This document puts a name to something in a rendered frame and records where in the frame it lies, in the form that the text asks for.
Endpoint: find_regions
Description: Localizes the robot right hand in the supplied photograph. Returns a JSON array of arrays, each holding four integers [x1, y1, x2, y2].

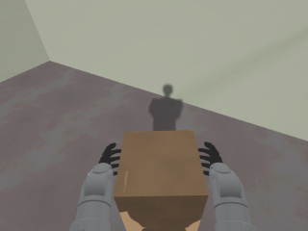
[[197, 141, 223, 176]]

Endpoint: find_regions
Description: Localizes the right robot forearm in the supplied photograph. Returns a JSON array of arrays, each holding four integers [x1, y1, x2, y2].
[[209, 162, 257, 231]]

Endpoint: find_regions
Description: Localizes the carton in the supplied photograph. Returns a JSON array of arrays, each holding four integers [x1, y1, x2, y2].
[[114, 130, 209, 231]]

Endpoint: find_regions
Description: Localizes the robot left hand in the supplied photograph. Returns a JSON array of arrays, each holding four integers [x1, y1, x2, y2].
[[98, 142, 121, 176]]

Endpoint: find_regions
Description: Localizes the left robot forearm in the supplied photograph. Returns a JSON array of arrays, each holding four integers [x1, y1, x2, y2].
[[69, 163, 114, 231]]

